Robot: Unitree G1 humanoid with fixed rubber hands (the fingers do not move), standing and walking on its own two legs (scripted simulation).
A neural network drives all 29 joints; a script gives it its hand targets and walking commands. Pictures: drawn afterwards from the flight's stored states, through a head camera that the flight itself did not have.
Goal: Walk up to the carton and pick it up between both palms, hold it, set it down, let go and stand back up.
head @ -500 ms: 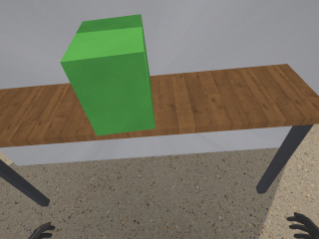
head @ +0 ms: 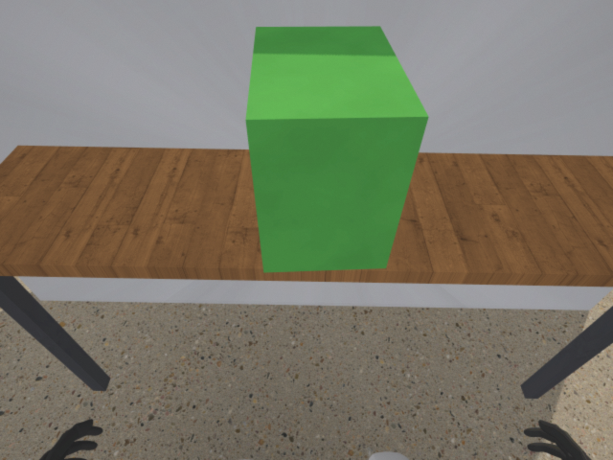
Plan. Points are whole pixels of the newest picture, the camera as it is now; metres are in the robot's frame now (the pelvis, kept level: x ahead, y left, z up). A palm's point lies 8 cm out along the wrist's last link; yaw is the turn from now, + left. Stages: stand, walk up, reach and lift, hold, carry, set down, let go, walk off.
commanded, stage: walk up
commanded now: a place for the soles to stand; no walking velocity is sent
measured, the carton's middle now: (321, 149) +0.58 +0.00 +0.10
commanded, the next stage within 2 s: none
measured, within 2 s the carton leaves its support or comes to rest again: neither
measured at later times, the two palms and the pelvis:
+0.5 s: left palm (45, 431) +0.17 +0.34 -0.03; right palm out of the picture +0.14 -0.29 -0.05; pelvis +0.03 +0.02 +0.03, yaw -1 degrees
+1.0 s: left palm out of the picture +0.12 +0.34 -0.06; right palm out of the picture +0.14 -0.29 -0.06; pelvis +0.03 +0.02 +0.04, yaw +0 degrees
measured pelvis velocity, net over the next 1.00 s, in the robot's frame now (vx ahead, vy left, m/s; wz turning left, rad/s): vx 0.03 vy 0.02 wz -0.01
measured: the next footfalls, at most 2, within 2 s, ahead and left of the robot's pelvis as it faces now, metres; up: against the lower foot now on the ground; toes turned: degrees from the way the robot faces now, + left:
right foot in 0.18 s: +0.12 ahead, -0.12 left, +0.00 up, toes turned +3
left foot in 1.50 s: +0.17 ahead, +0.13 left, +0.00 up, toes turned -5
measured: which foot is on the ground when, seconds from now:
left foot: down 0.00-1.00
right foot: up 0.00-0.16, down 0.18-1.00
